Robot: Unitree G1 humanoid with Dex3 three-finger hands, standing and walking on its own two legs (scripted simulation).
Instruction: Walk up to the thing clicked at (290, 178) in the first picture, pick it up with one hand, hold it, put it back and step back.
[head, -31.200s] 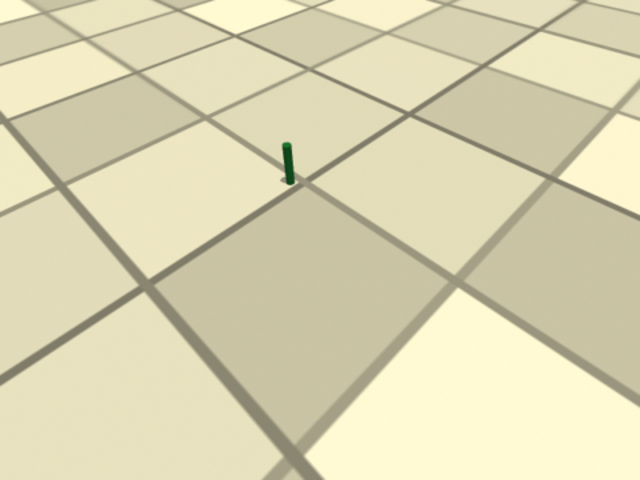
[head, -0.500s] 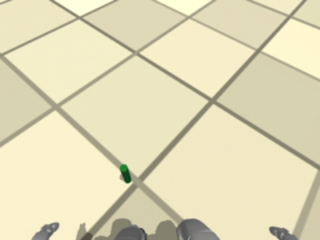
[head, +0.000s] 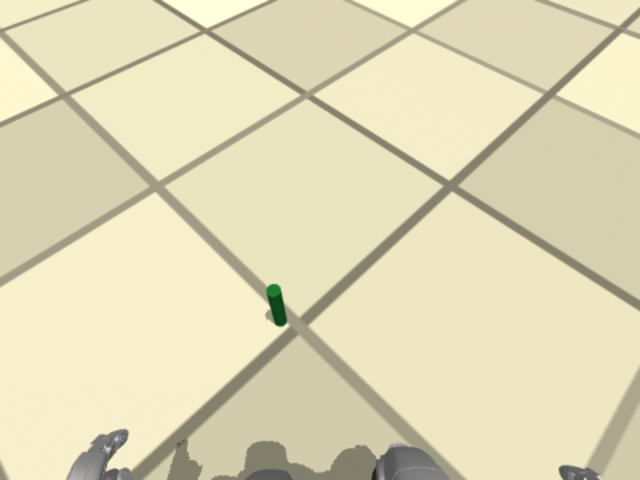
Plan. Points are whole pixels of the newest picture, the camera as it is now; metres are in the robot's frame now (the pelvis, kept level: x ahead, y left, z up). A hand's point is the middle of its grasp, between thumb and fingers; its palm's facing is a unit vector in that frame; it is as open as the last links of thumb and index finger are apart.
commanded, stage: step back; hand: left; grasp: from the side
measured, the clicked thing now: (277, 306) +0.61 +0.15 -0.64
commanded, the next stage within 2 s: none
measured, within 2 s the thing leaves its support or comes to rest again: neither
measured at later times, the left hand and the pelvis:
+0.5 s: hand out of the picture -0.08 +0.25 -0.13, palm faces -0.07 -0.91 -0.41, open 7.4 cm; pelvis -0.16 -0.01 +0.01, yaw -4 degrees
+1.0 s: hand out of the picture -0.23 +0.25 -0.15, palm faces -0.09 -0.91 -0.40, open 7.3 cm; pelvis -0.34 -0.02 +0.00, yaw -5 degrees
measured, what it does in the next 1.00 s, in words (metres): walks backwards: right foot, then left foot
